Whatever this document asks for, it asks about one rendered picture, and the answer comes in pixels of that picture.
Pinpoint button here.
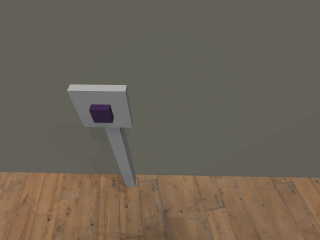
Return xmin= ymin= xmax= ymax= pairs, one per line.
xmin=89 ymin=104 xmax=114 ymax=123

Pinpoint panel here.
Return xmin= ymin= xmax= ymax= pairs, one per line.
xmin=67 ymin=84 xmax=136 ymax=187

